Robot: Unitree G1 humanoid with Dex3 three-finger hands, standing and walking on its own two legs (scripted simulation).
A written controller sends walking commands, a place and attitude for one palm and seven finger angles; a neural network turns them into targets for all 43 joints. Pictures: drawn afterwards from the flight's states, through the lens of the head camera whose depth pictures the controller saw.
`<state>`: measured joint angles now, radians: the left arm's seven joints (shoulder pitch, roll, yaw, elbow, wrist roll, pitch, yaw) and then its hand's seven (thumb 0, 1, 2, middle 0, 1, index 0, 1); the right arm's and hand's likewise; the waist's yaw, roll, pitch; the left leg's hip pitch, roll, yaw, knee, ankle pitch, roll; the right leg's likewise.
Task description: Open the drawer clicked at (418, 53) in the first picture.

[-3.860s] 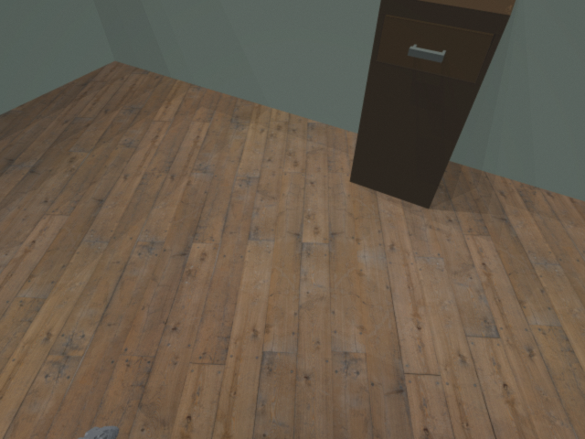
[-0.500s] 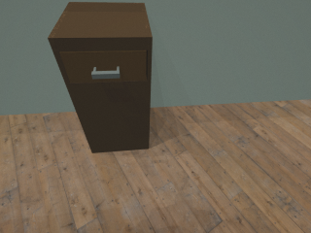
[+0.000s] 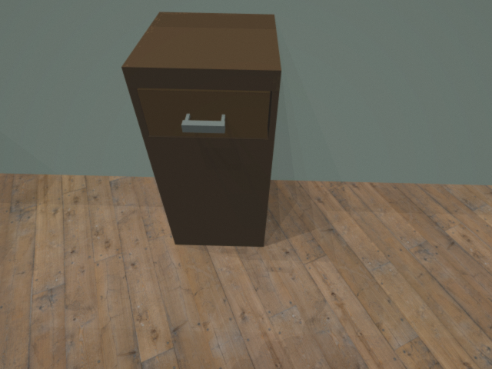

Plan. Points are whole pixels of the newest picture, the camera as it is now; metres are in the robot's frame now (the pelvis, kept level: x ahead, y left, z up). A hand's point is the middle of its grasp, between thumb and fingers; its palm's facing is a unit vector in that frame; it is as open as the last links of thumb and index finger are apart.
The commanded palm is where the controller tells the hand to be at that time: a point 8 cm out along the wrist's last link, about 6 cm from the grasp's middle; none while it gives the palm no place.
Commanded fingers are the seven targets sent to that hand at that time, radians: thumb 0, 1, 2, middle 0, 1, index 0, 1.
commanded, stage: take the last steps up to it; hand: left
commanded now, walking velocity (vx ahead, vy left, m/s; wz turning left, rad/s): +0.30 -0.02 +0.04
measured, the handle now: (204, 122) +0.76 +0.17 -0.03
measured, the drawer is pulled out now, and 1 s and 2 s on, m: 0.00 0.00 0.00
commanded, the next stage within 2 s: come to a stop and stand still in 0.64 s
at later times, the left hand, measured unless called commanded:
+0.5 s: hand out of the picture +0.04 +0.11 -0.15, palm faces +0.12 -0.97 -0.19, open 7.3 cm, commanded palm none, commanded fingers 0.00 0.90 0.90 -0.20 -0.30 -0.20 -0.30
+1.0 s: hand (169, 333) +0.23 +0.17 -0.17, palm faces +0.08 -0.98 -0.21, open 7.3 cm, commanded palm none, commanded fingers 0.00 0.90 0.90 -0.20 -0.30 -0.20 -0.30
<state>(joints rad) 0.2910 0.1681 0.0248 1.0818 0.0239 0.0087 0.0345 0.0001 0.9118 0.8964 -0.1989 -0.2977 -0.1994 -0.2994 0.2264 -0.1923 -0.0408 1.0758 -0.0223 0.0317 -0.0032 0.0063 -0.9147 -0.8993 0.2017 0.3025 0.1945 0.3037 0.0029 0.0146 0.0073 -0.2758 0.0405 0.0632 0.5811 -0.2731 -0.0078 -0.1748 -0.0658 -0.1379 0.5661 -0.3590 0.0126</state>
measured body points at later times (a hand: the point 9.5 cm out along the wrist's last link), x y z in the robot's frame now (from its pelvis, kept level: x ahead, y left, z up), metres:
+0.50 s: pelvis +0.09 -0.04 +0.02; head +0.10 -0.06 +0.46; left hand +0.03 +0.17 -0.14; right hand +0.11 -0.27 -0.15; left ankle +0.11 +0.11 -0.66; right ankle +0.04 -0.12 -0.73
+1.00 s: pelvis +0.21 -0.01 +0.00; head +0.24 +0.00 +0.45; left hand +0.22 +0.23 -0.16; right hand +0.32 -0.23 -0.14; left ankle +0.24 +0.09 -0.73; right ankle +0.23 -0.14 -0.70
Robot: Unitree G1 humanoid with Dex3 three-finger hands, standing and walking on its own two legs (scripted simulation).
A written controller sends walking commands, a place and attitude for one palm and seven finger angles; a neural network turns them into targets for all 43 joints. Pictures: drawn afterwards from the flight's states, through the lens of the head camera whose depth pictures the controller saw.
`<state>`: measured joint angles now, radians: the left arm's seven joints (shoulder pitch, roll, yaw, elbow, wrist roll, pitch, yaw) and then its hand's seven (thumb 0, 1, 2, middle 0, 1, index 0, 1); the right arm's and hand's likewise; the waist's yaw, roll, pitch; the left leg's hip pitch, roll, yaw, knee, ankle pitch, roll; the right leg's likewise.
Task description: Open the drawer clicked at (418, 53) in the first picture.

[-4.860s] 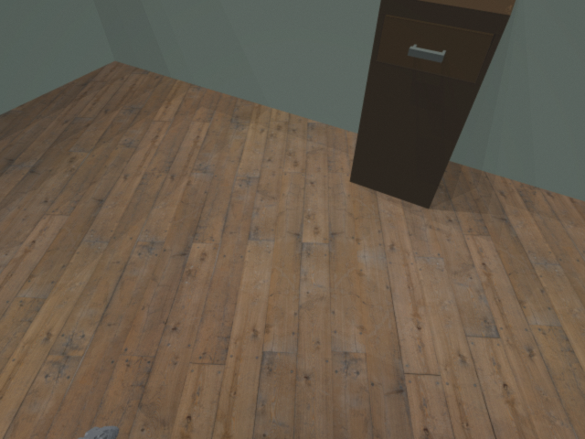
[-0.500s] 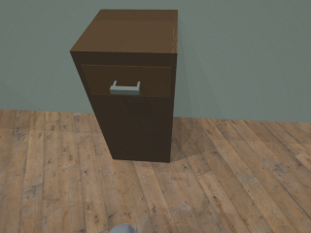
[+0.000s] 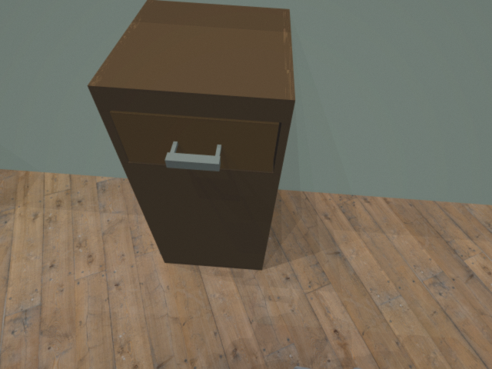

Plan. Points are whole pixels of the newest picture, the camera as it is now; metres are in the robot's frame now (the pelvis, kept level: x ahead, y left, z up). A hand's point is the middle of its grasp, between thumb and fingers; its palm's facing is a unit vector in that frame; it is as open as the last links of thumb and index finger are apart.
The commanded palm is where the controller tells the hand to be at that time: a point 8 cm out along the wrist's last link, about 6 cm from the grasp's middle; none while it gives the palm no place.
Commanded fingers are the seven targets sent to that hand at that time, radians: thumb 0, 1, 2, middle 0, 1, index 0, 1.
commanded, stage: come to a stop and stand still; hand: left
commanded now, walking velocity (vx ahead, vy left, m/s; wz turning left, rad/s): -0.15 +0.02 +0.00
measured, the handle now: (195, 154) +0.56 +0.16 -0.04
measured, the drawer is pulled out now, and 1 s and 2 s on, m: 0.00 0.00 0.00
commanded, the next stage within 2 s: look again from close up in 0.94 s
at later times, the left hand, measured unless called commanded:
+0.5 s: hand out of the picture +0.04 +0.17 -0.16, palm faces +0.06 -0.97 -0.24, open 7.3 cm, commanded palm none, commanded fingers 0.00 0.90 0.90 -0.20 -0.30 -0.20 -0.30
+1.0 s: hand out of the picture -0.04 +0.17 -0.17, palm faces +0.03 -0.99 -0.15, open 7.3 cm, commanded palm none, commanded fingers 0.00 0.90 0.90 -0.20 -0.30 -0.20 -0.30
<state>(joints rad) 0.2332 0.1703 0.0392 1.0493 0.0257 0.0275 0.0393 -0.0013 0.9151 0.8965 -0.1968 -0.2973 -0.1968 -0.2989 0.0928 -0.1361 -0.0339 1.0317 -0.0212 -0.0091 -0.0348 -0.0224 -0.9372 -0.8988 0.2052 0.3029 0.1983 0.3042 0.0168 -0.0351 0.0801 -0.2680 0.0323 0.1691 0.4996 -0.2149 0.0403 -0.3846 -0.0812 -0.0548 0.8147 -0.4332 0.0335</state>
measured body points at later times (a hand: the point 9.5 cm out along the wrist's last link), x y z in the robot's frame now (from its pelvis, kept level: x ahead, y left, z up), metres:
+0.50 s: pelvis -0.02 -0.02 +0.00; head +0.01 -0.02 +0.45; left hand +0.03 +0.22 -0.14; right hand +0.02 -0.27 -0.15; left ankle -0.06 +0.12 -0.72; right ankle +0.03 -0.14 -0.73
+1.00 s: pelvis -0.03 +0.01 +0.01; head -0.03 +0.02 +0.46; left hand -0.05 +0.22 -0.16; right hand -0.02 -0.21 -0.15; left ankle -0.06 +0.12 -0.73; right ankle -0.02 -0.12 -0.73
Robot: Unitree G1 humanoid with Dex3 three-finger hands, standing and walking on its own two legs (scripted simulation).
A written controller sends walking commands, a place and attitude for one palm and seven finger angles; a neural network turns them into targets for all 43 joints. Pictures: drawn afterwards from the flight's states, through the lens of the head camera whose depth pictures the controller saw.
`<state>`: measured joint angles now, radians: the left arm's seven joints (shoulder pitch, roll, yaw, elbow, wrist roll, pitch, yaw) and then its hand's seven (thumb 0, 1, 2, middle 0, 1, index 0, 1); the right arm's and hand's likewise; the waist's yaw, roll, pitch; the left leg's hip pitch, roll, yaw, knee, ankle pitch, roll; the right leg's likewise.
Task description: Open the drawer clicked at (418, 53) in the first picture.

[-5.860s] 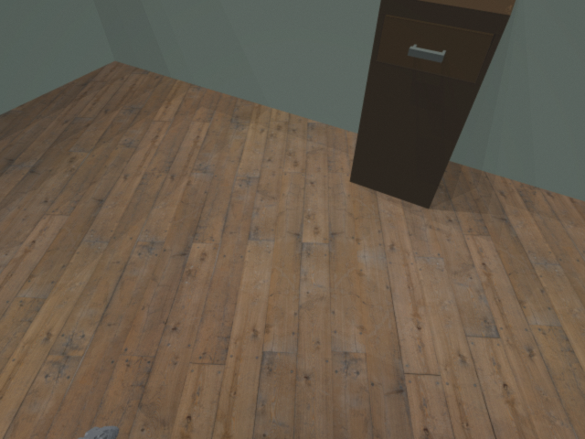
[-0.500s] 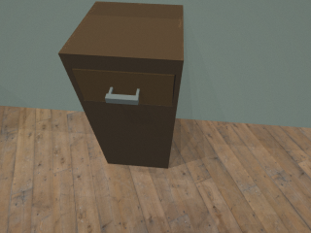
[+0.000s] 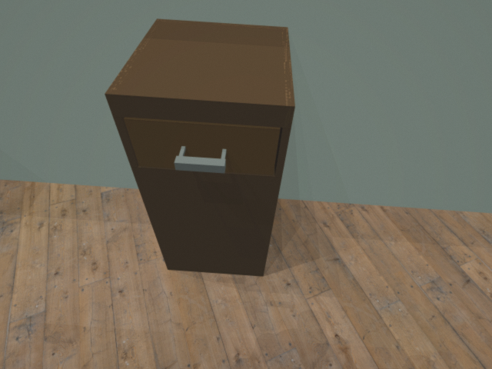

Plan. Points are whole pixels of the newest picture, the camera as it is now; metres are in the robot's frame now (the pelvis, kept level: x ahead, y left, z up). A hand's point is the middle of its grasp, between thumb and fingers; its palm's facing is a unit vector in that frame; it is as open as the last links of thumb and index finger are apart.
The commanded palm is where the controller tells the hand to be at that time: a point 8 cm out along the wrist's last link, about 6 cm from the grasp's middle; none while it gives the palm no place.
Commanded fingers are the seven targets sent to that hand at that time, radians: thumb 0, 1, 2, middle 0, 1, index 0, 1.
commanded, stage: look again from close up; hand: left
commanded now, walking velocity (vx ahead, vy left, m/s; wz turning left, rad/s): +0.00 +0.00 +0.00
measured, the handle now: (202, 158) +0.59 +0.15 -0.04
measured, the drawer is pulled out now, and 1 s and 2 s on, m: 0.00 0.00 0.00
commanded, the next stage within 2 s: shuffle to correct the standing spot in 0.58 s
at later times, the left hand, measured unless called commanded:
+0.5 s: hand out of the picture +0.04 +0.20 -0.17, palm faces +0.03 -0.96 -0.27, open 7.3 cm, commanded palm none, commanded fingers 0.00 0.90 0.90 -0.20 -0.30 -0.20 -0.30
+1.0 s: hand out of the picture -0.09 +0.14 -0.18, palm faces +0.07 -0.98 -0.16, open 7.3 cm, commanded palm none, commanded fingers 0.00 0.90 0.90 -0.20 -0.30 -0.20 -0.30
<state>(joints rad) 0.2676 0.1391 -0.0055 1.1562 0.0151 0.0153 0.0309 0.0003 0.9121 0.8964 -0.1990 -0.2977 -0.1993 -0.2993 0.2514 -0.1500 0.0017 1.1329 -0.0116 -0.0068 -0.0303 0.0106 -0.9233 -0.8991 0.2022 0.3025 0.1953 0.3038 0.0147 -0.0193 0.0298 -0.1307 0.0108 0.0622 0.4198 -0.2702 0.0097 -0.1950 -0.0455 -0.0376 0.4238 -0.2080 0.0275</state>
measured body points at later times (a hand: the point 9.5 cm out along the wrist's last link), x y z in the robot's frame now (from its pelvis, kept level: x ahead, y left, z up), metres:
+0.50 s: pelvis -0.03 -0.01 -0.01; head -0.06 -0.01 +0.44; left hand +0.04 +0.25 -0.15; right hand +0.03 -0.26 -0.15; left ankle -0.03 +0.11 -0.74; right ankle +0.01 -0.13 -0.74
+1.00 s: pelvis -0.02 -0.02 -0.01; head -0.04 -0.01 +0.44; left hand -0.09 +0.20 -0.17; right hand -0.07 -0.23 -0.17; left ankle -0.03 +0.11 -0.74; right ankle +0.01 -0.13 -0.74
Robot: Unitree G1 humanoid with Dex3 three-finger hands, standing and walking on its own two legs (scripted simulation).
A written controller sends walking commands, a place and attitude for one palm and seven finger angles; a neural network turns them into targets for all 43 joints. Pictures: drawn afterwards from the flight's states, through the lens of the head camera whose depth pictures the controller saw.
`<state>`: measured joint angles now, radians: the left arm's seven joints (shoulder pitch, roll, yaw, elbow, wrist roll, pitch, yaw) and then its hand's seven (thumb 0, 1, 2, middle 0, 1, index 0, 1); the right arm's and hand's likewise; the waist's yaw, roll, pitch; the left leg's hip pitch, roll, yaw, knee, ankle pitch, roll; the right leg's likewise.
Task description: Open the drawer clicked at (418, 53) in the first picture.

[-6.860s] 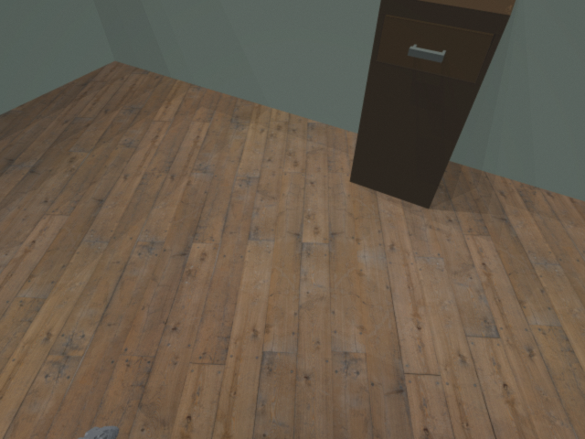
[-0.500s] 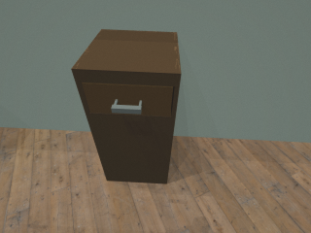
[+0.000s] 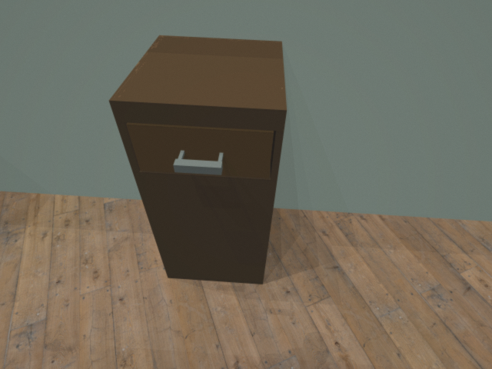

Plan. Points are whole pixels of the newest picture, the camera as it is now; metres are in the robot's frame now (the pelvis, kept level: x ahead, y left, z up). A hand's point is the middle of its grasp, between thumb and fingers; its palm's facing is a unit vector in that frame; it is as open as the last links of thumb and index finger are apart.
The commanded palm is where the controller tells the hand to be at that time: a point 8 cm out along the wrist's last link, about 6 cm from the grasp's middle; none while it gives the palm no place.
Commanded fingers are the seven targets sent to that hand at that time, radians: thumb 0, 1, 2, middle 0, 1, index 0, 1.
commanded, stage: shuffle to correct the standing spot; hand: left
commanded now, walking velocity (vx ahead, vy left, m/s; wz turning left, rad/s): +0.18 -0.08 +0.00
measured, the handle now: (199, 161) +0.62 +0.16 -0.03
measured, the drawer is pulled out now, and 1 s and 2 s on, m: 0.00 0.00 0.00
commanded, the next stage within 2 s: come to a stop and stand still in 0.24 s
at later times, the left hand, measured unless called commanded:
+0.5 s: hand out of the picture +0.14 +0.15 -0.17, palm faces +0.01 -0.97 -0.25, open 7.3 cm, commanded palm none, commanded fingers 0.00 0.90 0.90 -0.20 -0.30 -0.20 -0.30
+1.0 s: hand out of the picture +0.10 +0.17 -0.17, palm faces +0.04 -0.98 -0.17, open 7.3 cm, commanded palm none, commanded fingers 0.00 0.90 0.90 -0.20 -0.30 -0.20 -0.30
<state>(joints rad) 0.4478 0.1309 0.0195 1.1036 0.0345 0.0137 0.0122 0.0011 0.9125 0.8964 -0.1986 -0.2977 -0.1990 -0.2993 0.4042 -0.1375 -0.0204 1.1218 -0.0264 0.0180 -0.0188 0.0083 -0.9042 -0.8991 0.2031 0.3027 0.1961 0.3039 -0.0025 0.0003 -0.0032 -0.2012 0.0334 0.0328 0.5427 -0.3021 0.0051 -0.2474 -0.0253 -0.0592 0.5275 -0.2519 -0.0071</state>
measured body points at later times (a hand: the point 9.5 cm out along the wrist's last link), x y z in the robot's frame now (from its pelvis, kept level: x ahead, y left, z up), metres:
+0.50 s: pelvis +0.10 -0.04 -0.01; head +0.10 -0.05 +0.44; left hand +0.14 +0.21 -0.15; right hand +0.01 -0.23 -0.17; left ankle +0.03 +0.10 -0.73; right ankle +0.17 -0.17 -0.74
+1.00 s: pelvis +0.08 -0.01 +0.01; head +0.08 +0.01 +0.46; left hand +0.09 +0.22 -0.16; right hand +0.12 -0.24 -0.14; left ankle +0.09 +0.05 -0.73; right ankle +0.06 -0.15 -0.70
